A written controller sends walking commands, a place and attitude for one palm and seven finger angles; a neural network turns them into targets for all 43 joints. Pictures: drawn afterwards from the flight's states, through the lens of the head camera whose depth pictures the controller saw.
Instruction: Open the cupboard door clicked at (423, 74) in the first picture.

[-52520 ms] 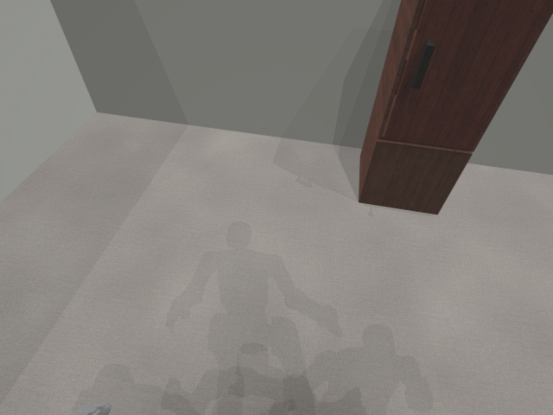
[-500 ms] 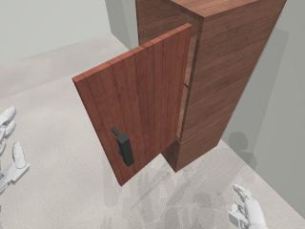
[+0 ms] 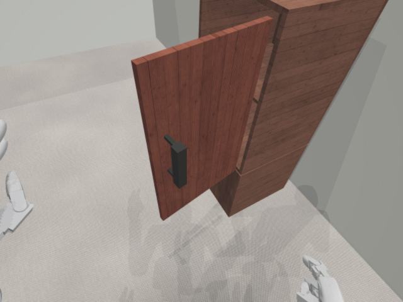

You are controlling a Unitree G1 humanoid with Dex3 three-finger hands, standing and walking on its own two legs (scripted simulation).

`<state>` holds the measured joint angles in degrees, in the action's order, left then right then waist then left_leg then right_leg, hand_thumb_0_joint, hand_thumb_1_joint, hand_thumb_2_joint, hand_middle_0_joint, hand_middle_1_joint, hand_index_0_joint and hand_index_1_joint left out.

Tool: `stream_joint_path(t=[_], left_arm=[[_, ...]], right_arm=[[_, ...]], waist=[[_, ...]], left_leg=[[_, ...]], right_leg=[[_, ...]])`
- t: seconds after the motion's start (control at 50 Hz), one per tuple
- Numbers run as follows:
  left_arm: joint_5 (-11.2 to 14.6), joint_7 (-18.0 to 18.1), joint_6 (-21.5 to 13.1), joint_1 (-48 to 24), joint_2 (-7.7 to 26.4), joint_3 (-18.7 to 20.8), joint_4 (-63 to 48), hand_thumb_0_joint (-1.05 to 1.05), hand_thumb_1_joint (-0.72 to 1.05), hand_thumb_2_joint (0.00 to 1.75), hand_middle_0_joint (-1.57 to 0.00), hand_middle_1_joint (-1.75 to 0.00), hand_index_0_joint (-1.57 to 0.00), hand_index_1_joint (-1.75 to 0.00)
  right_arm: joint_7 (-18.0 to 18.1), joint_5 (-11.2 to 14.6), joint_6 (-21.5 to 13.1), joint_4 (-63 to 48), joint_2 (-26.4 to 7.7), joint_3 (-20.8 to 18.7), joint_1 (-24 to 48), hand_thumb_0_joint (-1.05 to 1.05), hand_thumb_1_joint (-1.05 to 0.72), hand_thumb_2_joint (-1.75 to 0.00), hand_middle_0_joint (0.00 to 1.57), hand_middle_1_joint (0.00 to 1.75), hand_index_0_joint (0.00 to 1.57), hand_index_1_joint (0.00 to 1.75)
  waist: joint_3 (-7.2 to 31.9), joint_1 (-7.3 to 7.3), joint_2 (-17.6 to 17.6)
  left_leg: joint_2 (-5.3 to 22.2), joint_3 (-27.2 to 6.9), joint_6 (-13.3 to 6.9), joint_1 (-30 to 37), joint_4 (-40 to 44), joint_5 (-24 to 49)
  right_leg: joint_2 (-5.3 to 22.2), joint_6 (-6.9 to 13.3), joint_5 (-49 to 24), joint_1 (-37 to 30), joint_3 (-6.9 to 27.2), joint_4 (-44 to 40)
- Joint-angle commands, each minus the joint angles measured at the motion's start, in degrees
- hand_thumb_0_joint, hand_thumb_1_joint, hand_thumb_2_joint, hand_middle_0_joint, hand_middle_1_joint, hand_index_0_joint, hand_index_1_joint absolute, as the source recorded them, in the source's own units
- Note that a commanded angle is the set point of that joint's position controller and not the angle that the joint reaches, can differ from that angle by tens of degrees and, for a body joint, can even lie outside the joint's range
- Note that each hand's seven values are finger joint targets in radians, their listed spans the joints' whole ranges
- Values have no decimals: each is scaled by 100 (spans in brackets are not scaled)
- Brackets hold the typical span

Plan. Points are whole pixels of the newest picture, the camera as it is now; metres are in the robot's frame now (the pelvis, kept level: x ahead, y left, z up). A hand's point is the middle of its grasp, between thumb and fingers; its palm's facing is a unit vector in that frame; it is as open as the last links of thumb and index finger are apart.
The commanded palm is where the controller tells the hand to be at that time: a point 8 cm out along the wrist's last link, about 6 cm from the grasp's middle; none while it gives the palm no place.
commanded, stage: step back with the hand held close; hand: left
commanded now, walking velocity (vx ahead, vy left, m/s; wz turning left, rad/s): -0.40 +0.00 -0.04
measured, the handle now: (174, 161) +0.43 +0.10 +0.00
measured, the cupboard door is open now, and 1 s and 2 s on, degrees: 100 100 100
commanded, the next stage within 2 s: stop stepping back and stand still in 0.52 s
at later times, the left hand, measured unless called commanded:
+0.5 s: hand (26, 266) +0.13 +0.22 +0.18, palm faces +0.24 -0.80 -0.55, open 7.4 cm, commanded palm +0.07 +0.26 +0.19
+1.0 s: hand out of the picture -0.08 +0.24 +0.20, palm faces +0.43 -0.81 -0.40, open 7.4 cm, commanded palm -0.11 +0.27 +0.19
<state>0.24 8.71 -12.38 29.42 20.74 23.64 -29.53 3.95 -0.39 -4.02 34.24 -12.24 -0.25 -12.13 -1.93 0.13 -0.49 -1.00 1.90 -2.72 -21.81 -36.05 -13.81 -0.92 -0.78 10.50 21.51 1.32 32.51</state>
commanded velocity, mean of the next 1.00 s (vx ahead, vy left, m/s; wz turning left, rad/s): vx -0.09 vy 0.00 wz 0.01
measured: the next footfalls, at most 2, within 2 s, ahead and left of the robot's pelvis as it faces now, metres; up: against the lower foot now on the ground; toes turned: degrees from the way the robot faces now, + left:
right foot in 0.24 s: -0.11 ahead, -0.12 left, +0.00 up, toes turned -1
left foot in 0.52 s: -0.03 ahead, +0.04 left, +0.00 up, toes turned -3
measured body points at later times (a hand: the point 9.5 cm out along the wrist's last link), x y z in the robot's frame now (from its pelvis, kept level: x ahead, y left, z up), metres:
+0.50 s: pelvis -0.10 -0.02 +0.01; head -0.06 +0.01 +0.46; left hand +0.11 +0.26 +0.21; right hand +0.08 -0.27 -0.05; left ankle -0.06 +0.06 -0.71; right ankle -0.15 -0.12 -0.72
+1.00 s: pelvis -0.27 -0.02 +0.02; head -0.29 +0.01 +0.47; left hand -0.10 +0.28 +0.22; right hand -0.13 -0.25 -0.06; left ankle -0.24 +0.10 -0.66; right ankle -0.30 -0.11 -0.72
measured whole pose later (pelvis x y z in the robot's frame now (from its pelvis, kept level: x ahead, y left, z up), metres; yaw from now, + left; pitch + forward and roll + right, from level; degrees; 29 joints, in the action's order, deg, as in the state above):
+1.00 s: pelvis -0.27 -0.02 +0.02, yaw -3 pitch +2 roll +1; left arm 2.1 8.1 -9.5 31.0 24.8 24.2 -32.6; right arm 4.0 -0.8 -4.6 39.7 -10.0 1.7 -14.7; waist 5.5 2.4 -5.4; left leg 0.4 2.2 1.1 -31.7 -56.8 -17.2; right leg -0.2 3.1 16.9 11.8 -1.8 26.3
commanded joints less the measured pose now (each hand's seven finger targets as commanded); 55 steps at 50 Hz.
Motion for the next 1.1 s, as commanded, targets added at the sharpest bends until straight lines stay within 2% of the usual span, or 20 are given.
stream_joint_path(t=[0.0,0.06,0.2,0.26,0.3,0.36,0.44,0.48,0.52,0.56,0.64,0.7,0.74,0.8,0.82,0.86,0.88,0.94,1.04,1.08], left_arm=[[33,129,-440,-31,1334,992,-1271,0,90,90,-20,-30,-20,-30],[-63,99,-506,-162,1318,1103,-1097,0,90,90,-20,-30,-20,-30],[124,27,-511,-109,1018,594,-1047,0,90,90,-20,-30,-20,-30],[110,12,-599,-439,1261,573,-1278,0,90,90,-20,-30,-20,-30],[151,30,-580,-558,1537,770,-1484,0,90,90,-20,-30,-20,-30],[232,42,-519,347,2103,1499,-1411,0,90,90,-20,-30,-20,-30],[258,-74,-318,833,1836,1464,-1193,0,90,90,-20,-30,-20,-30],[306,-95,-325,483,1667,1162,-1228,0,90,90,-20,-30,-20,-30],[280,-98,-312,324,1684,978,-1297,0,90,90,-20,-30,-20,-30],[332,-138,-335,688,1489,816,-919,0,90,90,-20,-30,-20,-30],[325,-46,-129,672,1368,730,-1445,0,90,90,-20,-30,-20,-30],[278,83,60,671,1389,795,-1632,0,90,90,-20,-30,-20,-30],[185,174,106,338,1390,804,-1673,0,90,90,-20,-30,-20,-30],[121,200,156,109,1443,684,-1488,0,90,90,-20,-30,-20,-30],[124,182,164,32,1517,653,-1513,0,90,90,-20,-30,-20,-30],[227,172,199,-189,1760,786,-1784,0,90,90,-20,-30,-20,-30],[248,107,94,-599,1869,886,-2047,0,90,90,-20,-30,-20,-30],[144,13,1,-709,1315,512,-841,0,90,90,-20,-30,-20,-30],[60,124,-65,-760,1145,386,-279,0,90,90,-20,-30,-20,-30],[123,142,-162,-797,1194,476,-668,0,90,90,-20,-30,-20,-30]], right_arm=[[98,30,-415,-1032,-814,-276,603,0,-90,-90,20,30,20,30],[117,-40,-497,-1022,-783,-310,660,0,-90,-90,20,30,20,30],[-10,-78,-756,-650,-825,-297,594,0,-90,-90,20,30,20,30],[-32,-74,-686,-427,-788,-306,566,0,-90,-90,20,30,20,30],[-17,-11,-569,-620,-702,-295,681,0,-90,-90,20,30,20,30],[19,182,-435,-1020,-567,-233,971,0,-90,-90,20,30,20,30],[84,85,-253,-1035,-425,-29,1182,0,-90,-90,20,30,20,30],[149,34,-181,-874,-619,-22,1038,0,-90,-90,20,30,20,30],[94,23,-210,-773,-803,-222,647,0,-90,-90,20,30,20,30],[14,-28,-434,-791,-772,-323,635,0,-90,-90,20,30,20,30],[-4,13,-591,-786,-775,-323,421,0,-90,-90,20,30,20,30],[83,24,-638,-939,-743,-225,648,0,-90,-90,20,30,20,30],[124,-48,-660,-877,-715,-184,683,0,-90,-90,20,30,20,30],[146,-96,-638,-800,-647,-185,642,0,-90,-90,20,30,20,30],[134,-59,-626,-746,-575,-178,551,0,-90,-90,20,30,20,30],[175,-70,-504,-596,-602,-196,650,0,-90,-90,20,30,20,30],[133,-133,-452,-432,-728,-172,592,0,-90,-90,20,30,20,30],[102,-8,-445,-519,-548,-170,491,0,-90,-90,20,30,20,30],[367,-27,-644,-431,-515,-60,379,0,-90,-90,20,30,20,30],[401,-29,-738,-589,-710,-122,172,0,-90,-90,20,30,20,30]], waist=[[559,-49,909],[541,39,1418],[683,10,1001],[1544,9,631],[2274,-25,82],[2188,167,-1236],[1145,117,-360],[924,-63,674],[1500,-34,1532],[1519,93,1406],[1365,27,485],[1029,16,996],[737,25,1646],[551,35,1612],[586,-4,706],[321,48,-1301],[99,-60,-758],[249,-228,-634],[200,-62,-157],[438,-164,863]], left_leg=[[928,-1176,-177,-842,1999,-1833],[1846,-2012,-649,-2078,2948,-2500],[1384,-1126,-334,593,1815,969],[1077,-503,-81,1957,868,3595],[698,108,45,2434,506,3718],[-16,270,202,389,-280,-2],[25,-7,284,-505,-76,-660],[126,-137,319,435,1135,1975],[1249,-1036,-49,2107,1417,5992],[1832,-1570,-399,1900,1824,5095],[1687,-1303,-457,1513,2174,2296],[1325,-1161,-138,308,3306,-1925],[1124,-1008,291,-495,3850,-2919],[569,-273,774,-535,3067,-2546],[153,257,697,163,1627,-1775],[-133,-275,443,138,-2538,-842],[37,-406,472,-661,-3397,-417],[458,-159,363,-669,-2368,-346],[217,562,71,742,844,-980],[859,-614,-272,1475,1977,-1313]], right_leg=[[44,57,533,-926,279,-25],[-334,-74,577,-1915,29,1924],[-214,52,763,-574,-39,-327],[82,33,-1794,-486,207,-787],[332,-235,-3755,-748,304,-749],[1114,-616,-6626,-1987,532,-727],[1303,229,-5891,-1746,829,-726],[610,101,-4699,-1368,319,-438],[-142,-140,-226,-385,-11,320],[-305,27,2150,-103,316,1419],[-174,-54,1549,-197,166,1679],[-320,-7,1558,-1056,-359,1252],[-565,75,1836,-1890,-743,882],[-545,314,2061,-2296,-1033,-702],[-9,550,2152,-1447,-598,-1685],[2342,1609,3089,917,2504,-3022],[2408,1622,2252,926,2041,-2816],[1636,948,3122,507,1207,-2337],[1180,793,2616,8,652,-1530],[534,400,1738,149,211,148]])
